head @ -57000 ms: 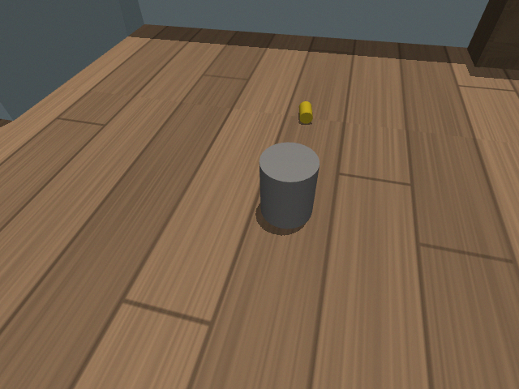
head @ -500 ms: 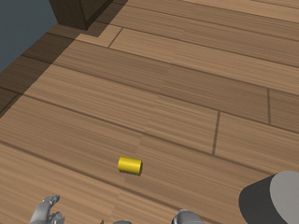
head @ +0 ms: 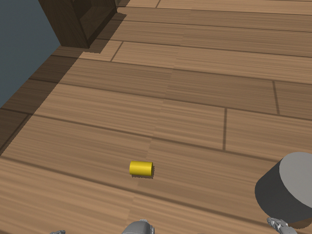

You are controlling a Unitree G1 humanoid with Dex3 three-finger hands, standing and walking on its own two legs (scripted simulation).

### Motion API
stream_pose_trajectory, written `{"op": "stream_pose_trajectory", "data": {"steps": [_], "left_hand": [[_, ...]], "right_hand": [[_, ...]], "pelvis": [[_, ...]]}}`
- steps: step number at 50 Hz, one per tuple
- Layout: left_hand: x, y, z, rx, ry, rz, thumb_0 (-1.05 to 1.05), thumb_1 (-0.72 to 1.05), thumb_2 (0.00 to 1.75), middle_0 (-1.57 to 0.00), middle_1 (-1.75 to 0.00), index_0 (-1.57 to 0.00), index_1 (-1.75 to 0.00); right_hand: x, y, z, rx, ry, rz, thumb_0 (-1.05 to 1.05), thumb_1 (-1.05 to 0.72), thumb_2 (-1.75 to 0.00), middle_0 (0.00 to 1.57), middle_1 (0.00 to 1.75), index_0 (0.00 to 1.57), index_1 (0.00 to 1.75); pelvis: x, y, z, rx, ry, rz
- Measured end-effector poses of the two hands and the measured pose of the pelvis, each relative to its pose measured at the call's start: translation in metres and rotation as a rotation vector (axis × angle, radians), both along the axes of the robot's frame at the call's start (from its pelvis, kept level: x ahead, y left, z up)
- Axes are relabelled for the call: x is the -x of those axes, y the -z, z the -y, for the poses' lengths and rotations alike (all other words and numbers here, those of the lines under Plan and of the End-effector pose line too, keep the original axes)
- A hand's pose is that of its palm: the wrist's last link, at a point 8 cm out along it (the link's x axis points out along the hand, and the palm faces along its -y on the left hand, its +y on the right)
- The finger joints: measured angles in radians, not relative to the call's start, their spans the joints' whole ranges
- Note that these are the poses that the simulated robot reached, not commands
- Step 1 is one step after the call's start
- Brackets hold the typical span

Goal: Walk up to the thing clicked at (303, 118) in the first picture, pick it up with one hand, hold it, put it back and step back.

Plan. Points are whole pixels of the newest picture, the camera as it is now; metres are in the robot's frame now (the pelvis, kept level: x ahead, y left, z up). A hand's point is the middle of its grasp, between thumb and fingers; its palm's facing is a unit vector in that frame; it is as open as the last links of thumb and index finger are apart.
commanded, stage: step back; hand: left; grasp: from above
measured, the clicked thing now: (141, 168) +0.57 +0.17 -0.71
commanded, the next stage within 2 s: none
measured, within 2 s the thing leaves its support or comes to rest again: neither
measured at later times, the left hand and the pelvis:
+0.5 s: hand out of the picture -0.05 +0.29 -0.14, palm faces +0.05 -0.94 -0.34, open 7.4 cm; pelvis -0.15 +0.01 +0.01, yaw +2 degrees
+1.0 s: hand out of the picture -0.23 +0.23 -0.12, palm faces +0.02 -0.89 -0.45, open 7.4 cm; pelvis -0.32 -0.04 +0.01, yaw +2 degrees
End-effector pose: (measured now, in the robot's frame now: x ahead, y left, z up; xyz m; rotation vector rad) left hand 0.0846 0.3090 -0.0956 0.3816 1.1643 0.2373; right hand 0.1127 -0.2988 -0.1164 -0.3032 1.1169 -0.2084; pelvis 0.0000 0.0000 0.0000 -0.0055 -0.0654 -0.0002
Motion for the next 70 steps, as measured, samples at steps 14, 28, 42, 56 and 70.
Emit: {"op": "stream_pose_trajectory", "data": {"steps": [14,28,42,56,70], "left_hand": [[0.054,-0.002,-0.012,0.018,-0.007,0.127,0.01,0.90,0.89,-0.21,-0.30,-0.20,-0.30],[0.180,0.011,-0.019,0.052,-0.058,-0.006,0.01,0.91,0.89,-0.21,-0.30,-0.20,-0.30],[0.303,-0.007,0.036,-0.006,-0.029,-0.034,0.01,0.91,0.89,-0.21,-0.30,-0.20,-0.30],[0.342,0.002,0.028,-0.015,-0.032,0.129,0.01,0.90,0.89,-0.21,-0.30,-0.20,-0.30],[0.473,0.014,0.067,0.031,-0.037,0.011,0.01,0.91,0.89,-0.21,-0.30,-0.20,-0.30]], "right_hand": [[0.096,-0.010,0.005,0.095,-0.077,-0.093,0.00,-0.90,-0.90,0.20,0.30,0.20,0.30],[0.169,-0.044,-0.007,0.103,-0.081,-0.006,0.00,-0.90,-0.90,0.21,0.30,0.20,0.30],[0.265,-0.011,0.053,0.040,-0.015,0.048,0.00,-0.90,-0.90,0.21,0.30,0.20,0.30],[0.419,0.000,0.047,0.071,-0.077,-0.193,0.00,-0.90,-0.90,0.20,0.30,0.20,0.30],[0.441,-0.024,0.078,0.082,-0.103,0.043,0.00,-0.90,-0.90,0.21,0.30,0.20,0.30]], "pelvis": [[0.083,0.001,-0.013,-0.003,-0.073,-0.031],[0.167,-0.012,-0.008,0.019,-0.017,-0.033],[0.272,-0.002,0.038,-0.040,0.028,-0.001],[0.374,0.005,0.043,-0.059,-0.090,-0.021],[0.460,0.002,0.072,-0.010,-0.013,-0.036]]}}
